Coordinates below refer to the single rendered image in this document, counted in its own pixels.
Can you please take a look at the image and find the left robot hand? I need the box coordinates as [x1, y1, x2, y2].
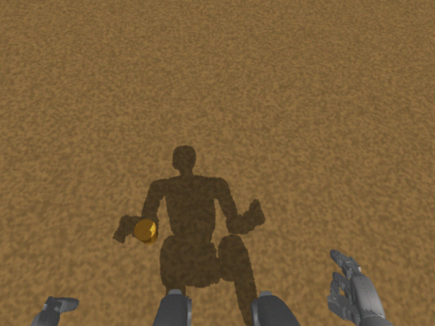
[31, 296, 79, 326]

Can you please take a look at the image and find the cup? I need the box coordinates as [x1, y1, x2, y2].
[134, 219, 158, 245]

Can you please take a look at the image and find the right robot hand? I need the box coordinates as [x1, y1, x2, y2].
[327, 249, 386, 326]

